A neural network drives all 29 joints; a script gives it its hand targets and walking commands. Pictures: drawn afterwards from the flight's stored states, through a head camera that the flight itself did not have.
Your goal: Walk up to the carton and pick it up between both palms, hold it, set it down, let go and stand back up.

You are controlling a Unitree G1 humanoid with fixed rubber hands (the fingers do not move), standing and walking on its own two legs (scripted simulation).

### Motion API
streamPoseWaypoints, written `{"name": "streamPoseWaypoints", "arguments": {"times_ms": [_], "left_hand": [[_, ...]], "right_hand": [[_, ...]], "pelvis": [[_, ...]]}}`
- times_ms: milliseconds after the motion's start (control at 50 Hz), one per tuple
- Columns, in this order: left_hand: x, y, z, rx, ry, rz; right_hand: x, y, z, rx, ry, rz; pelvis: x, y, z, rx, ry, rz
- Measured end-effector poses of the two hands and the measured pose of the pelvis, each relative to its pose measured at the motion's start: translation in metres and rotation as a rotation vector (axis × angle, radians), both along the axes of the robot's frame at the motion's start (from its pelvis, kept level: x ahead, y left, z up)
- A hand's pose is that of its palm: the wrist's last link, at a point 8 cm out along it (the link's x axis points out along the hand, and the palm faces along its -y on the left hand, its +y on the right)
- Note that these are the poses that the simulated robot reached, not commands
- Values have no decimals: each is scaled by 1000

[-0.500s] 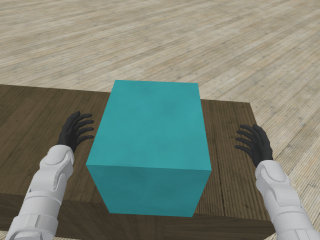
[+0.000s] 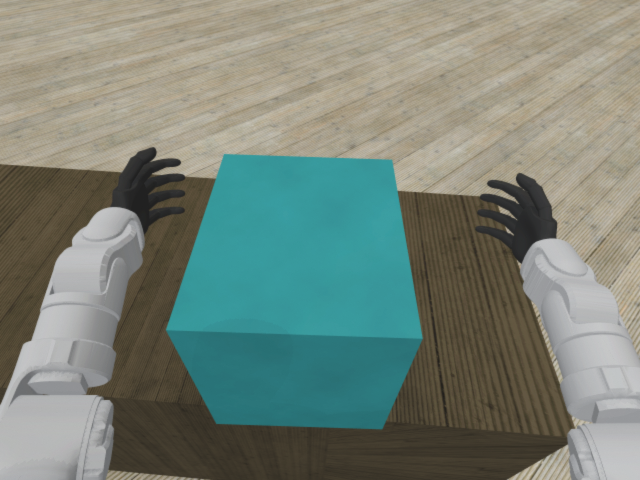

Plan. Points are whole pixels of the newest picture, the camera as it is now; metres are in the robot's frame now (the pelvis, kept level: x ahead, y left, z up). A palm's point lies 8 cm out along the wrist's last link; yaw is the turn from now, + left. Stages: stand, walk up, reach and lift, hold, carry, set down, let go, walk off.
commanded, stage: reach and lift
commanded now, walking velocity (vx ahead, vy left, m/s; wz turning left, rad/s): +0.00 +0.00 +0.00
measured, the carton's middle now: (303, 292) +0.42 +0.05 -0.03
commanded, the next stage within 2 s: none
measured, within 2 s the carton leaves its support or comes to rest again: neither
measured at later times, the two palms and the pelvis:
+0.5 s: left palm (152, 223) +0.41 +0.24 +0.12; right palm (499, 241) +0.42 -0.21 +0.10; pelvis +0.00 -0.01 +0.00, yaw +1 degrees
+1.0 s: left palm (166, 273) +0.40 +0.24 +0.03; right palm (483, 280) +0.41 -0.21 +0.03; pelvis -0.03 -0.01 -0.04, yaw +2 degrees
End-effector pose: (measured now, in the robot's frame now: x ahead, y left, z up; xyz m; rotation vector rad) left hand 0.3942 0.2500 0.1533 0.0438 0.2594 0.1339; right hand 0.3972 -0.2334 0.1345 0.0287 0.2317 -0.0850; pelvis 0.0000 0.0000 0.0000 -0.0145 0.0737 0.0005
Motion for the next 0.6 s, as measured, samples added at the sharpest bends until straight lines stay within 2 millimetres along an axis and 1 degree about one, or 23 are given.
{"name": "streamPoseWaypoints", "arguments": {"times_ms": [160,260,340,400,460,520,600], "left_hand": [[16,-2,21,-3,6,9],[28,-4,23,7,19,9],[34,-6,11,14,29,0],[32,-6,-6,15,36,-6],[26,-7,-26,15,42,-10],[17,-5,-43,17,33,1],[7,-1,-63,23,37,23]], "right_hand": [[22,0,22,-1,20,3],[32,0,25,1,42,-5],[36,4,12,-9,69,-3],[34,10,-3,-20,67,0],[29,17,-21,-12,63,0],[22,23,-38,-19,47,5],[14,27,-60,-21,67,2]], "pelvis": [[-1,-2,0,2,22,12],[-1,-5,-1,2,33,15],[1,-6,-1,1,41,20],[3,-6,-1,-1,45,20],[4,-5,-2,-2,51,22],[4,-5,-2,-3,59,22],[1,-4,-5,-7,81,26]]}}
